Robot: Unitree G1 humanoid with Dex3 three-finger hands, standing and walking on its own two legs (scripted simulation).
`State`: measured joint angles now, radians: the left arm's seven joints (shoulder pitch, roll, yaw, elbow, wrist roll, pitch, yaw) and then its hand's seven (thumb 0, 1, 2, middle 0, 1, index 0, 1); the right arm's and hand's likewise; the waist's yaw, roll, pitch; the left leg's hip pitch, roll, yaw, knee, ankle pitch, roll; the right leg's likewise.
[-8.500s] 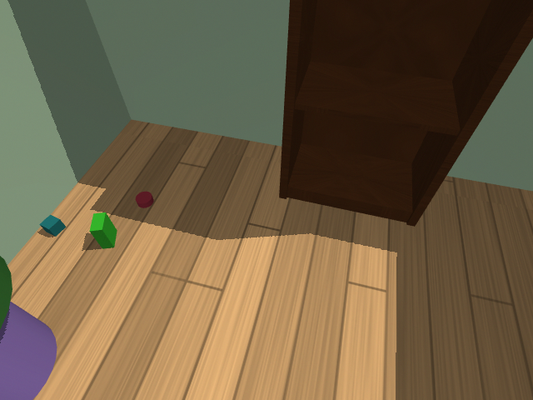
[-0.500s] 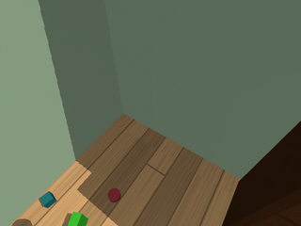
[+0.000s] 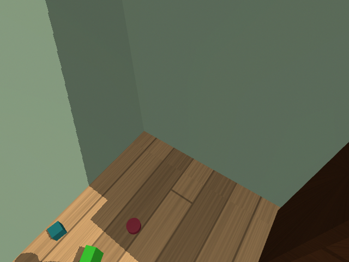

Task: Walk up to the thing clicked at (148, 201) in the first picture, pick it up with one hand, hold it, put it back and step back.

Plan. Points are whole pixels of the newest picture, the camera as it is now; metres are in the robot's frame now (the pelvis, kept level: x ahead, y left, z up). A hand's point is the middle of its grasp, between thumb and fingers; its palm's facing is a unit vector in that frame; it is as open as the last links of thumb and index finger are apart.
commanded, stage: stand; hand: left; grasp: from above
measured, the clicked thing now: (133, 226) +0.41 +0.24 -0.77
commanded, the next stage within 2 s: rise first in 0.78 s
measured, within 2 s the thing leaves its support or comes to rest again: neither
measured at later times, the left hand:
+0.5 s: hand out of the picture +0.07 +0.25 -0.16, palm faces -0.02 -0.94 -0.35, open 7.4 cm
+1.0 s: hand out of the picture +0.11 +0.25 -0.16, palm faces +0.05 -0.94 -0.33, open 7.8 cm
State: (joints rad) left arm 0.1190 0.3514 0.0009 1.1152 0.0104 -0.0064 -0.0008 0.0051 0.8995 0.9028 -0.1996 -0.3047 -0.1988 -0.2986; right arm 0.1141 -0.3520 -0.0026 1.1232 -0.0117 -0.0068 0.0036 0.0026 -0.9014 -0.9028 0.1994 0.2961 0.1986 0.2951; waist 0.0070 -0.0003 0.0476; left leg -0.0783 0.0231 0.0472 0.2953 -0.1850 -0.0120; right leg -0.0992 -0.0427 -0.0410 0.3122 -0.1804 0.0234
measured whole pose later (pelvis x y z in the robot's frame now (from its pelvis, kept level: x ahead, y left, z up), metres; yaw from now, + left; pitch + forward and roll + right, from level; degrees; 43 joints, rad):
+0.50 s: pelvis +0.00 +0.00 +0.00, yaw +0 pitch -2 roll +0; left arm 0.12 0.35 0.00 1.12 0.01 -0.01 0.00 0.01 0.90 0.90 -0.20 -0.30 -0.20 -0.30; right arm 0.12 -0.35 0.00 1.12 -0.01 -0.01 0.01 0.00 -0.90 -0.90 0.20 0.30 0.20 0.30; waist 0.01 0.00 0.05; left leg -0.08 0.02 0.05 0.30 -0.19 -0.01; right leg -0.10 -0.04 -0.04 0.31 -0.18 0.02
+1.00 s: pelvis -0.01 +0.00 -0.01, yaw +1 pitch +2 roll +0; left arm 0.03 0.33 0.06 1.08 0.00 -0.03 0.01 0.01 0.79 0.93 -0.19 -0.40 -0.18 -0.40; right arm 0.18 -0.33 0.00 0.92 0.04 -0.03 -0.03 0.00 -0.92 -0.91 0.20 0.30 0.20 0.30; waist 0.00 0.00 0.06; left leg -0.23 0.02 0.03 0.42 -0.23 -0.01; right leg -0.24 -0.05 -0.05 0.42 -0.22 0.02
